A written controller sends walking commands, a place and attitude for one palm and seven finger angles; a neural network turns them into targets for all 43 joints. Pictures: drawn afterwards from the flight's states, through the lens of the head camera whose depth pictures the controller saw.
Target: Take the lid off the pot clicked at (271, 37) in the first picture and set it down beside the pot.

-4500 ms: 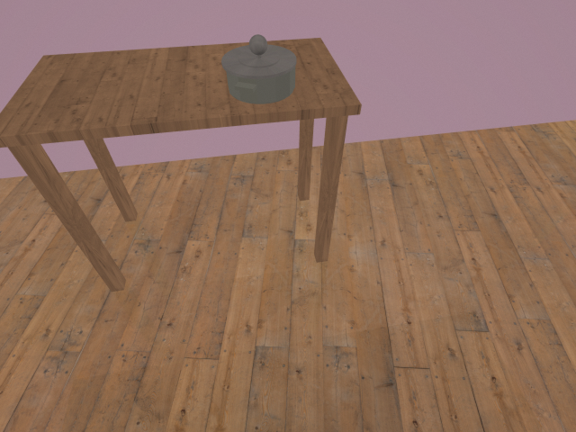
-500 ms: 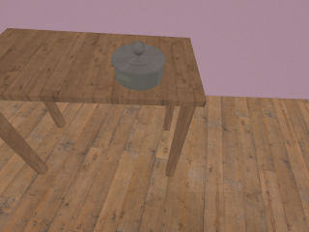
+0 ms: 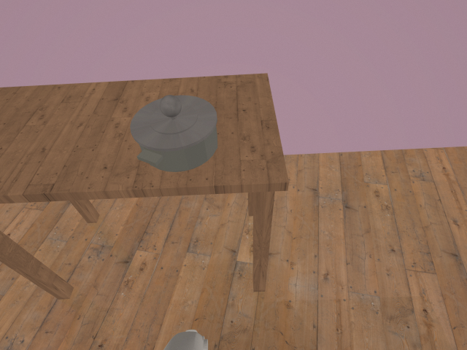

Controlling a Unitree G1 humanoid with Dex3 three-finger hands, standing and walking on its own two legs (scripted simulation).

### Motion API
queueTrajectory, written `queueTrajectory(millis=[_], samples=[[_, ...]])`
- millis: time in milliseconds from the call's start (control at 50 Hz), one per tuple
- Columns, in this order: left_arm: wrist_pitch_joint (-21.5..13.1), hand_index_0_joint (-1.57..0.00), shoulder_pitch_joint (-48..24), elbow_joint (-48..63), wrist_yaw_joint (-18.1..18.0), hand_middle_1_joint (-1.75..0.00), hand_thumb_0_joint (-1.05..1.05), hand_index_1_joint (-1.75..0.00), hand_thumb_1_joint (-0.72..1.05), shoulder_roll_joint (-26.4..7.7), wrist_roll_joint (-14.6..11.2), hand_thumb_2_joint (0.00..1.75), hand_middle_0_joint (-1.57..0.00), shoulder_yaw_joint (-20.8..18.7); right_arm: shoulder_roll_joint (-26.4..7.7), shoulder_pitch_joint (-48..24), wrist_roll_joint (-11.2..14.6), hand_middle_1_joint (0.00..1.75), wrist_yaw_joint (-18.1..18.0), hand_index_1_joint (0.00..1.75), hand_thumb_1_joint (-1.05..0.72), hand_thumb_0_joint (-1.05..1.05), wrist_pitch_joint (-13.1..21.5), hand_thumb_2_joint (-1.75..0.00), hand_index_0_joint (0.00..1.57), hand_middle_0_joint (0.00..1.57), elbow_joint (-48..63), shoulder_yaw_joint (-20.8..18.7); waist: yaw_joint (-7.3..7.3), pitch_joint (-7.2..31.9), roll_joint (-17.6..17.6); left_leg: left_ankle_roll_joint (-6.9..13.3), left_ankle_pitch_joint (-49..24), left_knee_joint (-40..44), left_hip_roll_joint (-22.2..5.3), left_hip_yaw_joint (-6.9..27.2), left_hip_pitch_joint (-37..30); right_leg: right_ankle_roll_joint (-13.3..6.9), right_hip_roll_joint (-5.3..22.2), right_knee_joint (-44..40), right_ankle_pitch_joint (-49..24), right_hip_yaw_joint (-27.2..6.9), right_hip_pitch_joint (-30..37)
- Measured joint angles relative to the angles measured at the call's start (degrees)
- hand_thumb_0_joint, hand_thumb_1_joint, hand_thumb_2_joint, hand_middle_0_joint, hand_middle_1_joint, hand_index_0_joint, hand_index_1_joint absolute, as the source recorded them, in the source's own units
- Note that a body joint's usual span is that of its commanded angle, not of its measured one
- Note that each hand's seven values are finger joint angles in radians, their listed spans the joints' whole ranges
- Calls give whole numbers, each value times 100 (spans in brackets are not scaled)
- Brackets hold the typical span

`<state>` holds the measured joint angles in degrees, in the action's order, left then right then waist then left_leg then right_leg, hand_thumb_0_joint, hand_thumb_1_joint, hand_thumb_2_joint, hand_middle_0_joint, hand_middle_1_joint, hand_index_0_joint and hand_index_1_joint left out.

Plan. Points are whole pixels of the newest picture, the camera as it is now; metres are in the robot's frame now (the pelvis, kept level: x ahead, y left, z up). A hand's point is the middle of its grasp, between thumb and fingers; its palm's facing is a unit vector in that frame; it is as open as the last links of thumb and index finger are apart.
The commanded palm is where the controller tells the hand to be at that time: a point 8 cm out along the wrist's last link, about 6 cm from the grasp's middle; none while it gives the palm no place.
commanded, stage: take the last steps up to it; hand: left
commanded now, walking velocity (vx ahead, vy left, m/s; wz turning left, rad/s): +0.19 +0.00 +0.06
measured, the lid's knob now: (170, 106) +0.60 +0.18 +0.10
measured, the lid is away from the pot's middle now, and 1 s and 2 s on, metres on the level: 0.00 0.00 0.00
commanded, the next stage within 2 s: come to a stop and stand still in 0.12 s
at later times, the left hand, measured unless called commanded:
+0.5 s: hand out of the picture +0.13 +0.21 -0.19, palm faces +0.09 -0.98 -0.18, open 7.4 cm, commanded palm none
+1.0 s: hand out of the picture +0.14 +0.17 -0.15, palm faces +0.05 -0.95 -0.30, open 7.4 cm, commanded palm none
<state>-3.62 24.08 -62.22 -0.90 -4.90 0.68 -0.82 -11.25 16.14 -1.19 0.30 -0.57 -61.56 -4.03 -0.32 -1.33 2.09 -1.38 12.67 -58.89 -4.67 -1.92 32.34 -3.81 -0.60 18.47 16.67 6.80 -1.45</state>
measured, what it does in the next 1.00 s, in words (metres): walks ahead: left foot, then right foot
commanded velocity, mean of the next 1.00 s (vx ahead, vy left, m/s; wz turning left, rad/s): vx -0.05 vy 0.03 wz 0.01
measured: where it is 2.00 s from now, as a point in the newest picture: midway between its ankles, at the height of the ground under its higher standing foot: outside the picture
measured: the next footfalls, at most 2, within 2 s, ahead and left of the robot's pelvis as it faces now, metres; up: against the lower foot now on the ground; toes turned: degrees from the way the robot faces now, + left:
left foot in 0.24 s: +0.19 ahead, +0.11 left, +0.00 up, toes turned +6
right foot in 0.78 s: +0.13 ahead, -0.14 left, +0.00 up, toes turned -2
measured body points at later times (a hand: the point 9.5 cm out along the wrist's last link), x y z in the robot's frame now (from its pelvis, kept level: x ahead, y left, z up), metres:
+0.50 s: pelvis +0.13 +0.03 +0.00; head +0.16 +0.06 +0.44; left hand +0.13 +0.26 -0.18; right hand +0.23 -0.19 -0.14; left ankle +0.15 +0.11 -0.75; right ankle +0.09 -0.13 -0.67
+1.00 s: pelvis +0.10 -0.03 +0.00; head +0.12 -0.07 +0.45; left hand +0.14 +0.22 -0.13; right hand +0.13 -0.28 -0.18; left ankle +0.08 +0.13 -0.66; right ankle +0.09 -0.14 -0.75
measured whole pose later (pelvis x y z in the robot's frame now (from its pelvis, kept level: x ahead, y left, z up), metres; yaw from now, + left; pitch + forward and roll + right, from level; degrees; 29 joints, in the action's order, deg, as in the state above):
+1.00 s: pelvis +0.10 -0.03 +0.00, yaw -1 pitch +0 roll +3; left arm 0.6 15.2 -55.9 -2.4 -8.6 1.1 -2.0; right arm -13.1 13.8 -1.0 0.3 -5.1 -58.3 -4.9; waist 0.5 -2.4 2.2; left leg -3.0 21.2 -62.0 1.5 1.4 26.7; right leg 0.0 4.1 28.3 15.6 0.0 -12.6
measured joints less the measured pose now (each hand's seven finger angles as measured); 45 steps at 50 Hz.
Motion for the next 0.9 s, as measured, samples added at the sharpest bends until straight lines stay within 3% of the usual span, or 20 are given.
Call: queueTrajectory(millis=[120, 200, 240, 280, 340, 460, 560, 660, 720, 760, 780, 840, 900], samples=[[-40, -20, 300, -242, -50, -30, 0, -30, 91, 152, 28, 90, -20, 45, 153, -602, 25, 30, 35, 30, -91, 1, 24, -90, 20, 20, 79, 55, 246, -129, -35, 25, -98, 919, 22, -192, -34, 63, -49, -114, 272, -4, 351], [-21, -20, 424, -372, -88, -30, 0, -30, 90, 125, 41, 90, -20, 32, 291, -995, 37, 30, 31, 30, -91, 1, 108, -90, 20, 20, 171, 125, 390, -216, -152, 189, 77, 1773, 274, -392, -491, 179, 15, 107, 642, -13, 502], [3, -20, 496, -431, -97, -30, 0, -30, 90, 93, 20, 90, -20, 23, 345, -1098, 27, 30, 2, 30, -91, 1, 219, -90, 20, 20, 246, 167, 382, -231, -191, 307, -275, 2357, 445, -480, -927, 242, 63, 667, 948, -3, 407], [81, -20, 423, -485, -126, -30, 0, -30, 90, 29, -54, 90, -21, 20, 421, -1151, 4, 30, -65, 30, -91, 0, 335, -90, 20, 20, 309, 200, 324, -266, -276, 563, 76, 2335, 528, -494, -1079, 312, 146, 2136, 1209, -100, -148], [229, -20, 148, -398, -227, -30, 0, -30, 91, -106, -103, 90, -20, -21, 515, -1099, 65, 30, -185, 30, -91, 0, 334, -89, 20, 20, 312, 328, 374, -275, -420, 634, 277, 2440, 562, -582, -1364, 386, 141, 3911, 1467, -519, -1042], [477, -20, -616, 93, -256, -30, 0, -30, 91, -370, -14, 90, -20, -146, 499, -1022, 159, 30, -357, 30, -93, -3, 229, -89, 21, 21, 308, 271, 289, -260, -490, 590, -83, 3288, 543, -519, -1853, 611, 341, 4002, 964, -808, -2039], [630, -20, -1091, 520, -209, -30, 0, -30, 91, -657, 23, 90, -20, -319, 380, -947, 85, 30, -313, 30, -93, -2, 28, -89, 21, 21, 372, 202, 191, -277, -512, 489, -174, 3396, 372, -393, -1823, 693, 274, 4493, 659, -933, -2542], [680, -20, -1315, 708, -160, -30, 0, -30, 91, -791, 7, 90, -20, -359, 258, -783, 21, 30, -252, 30, -92, -1, -79, -89, 20, 21, 427, 117, 81, -303, -430, 358, -172, 3289, 246, -334, -1711, 684, 262, 3875, 707, -823, -2286], [642, -20, -1351, 735, -135, -30, 0, -30, 91, -755, -3, 90, -20, -300, 159, -677, -2, 30, -214, 30, -91, 0, -109, -89, 20, 20, 437, 71, 6, -303, -293, 267, -128, 3125, 211, -340, -1607, 602, 281, 2817, 755, -676, -1817], [562, -20, -1310, 752, -119, -30, 0, -30, 91, -728, -1, 90, -20, -250, 104, -570, 20, 30, -182, 30, -91, 0, -126, -89, 20, 20, 418, 54, -1, -257, -238, 182, -38, 2897, 221, -372, -1489, 574, 305, 1791, 196, -606, -1374], [503, -20, -1262, 755, -121, -30, 0, -30, 91, -730, 18, 90, -20, -225, 90, -502, 47, 30, -161, 30, -91, 0, -137, -89, 20, 20, 407, 45, 13, -205, -255, 131, 50, 2707, 246, -415, -1390, 529, 350, 1388, 125, -620, -1190], [458, -20, -1202, 660, -104, -30, 0, -30, 91, -517, 55, 90, -20, -113, -69, -416, 52, 30, -129, 30, -91, 0, -320, -89, 20, 20, 351, -26, 4, -206, 39, 17, 1247, 1703, 404, -22, -1071, 396, 284, 1516, 318, -597, -1219], [432, -20, -1045, 641, -113, -30, 0, -30, 91, -385, 45, 90, -20, -78, -152, -344, 22, 30, -95, 30, -91, 1, -445, -89, 20, 20, 309, -64, 42, -148, 86, -51, 1390, 462, 632, 185, -734, 365, 365, 1301, 126, -669, -1162]])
